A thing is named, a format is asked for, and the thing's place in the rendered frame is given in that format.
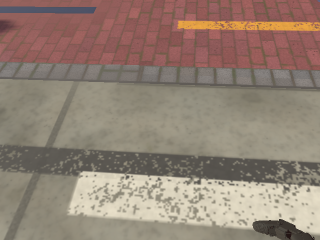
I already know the right robot hand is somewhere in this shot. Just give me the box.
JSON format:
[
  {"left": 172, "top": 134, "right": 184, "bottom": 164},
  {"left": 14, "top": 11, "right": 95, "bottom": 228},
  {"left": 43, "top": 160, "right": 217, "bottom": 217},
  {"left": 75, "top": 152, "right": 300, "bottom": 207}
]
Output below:
[{"left": 252, "top": 219, "right": 315, "bottom": 240}]

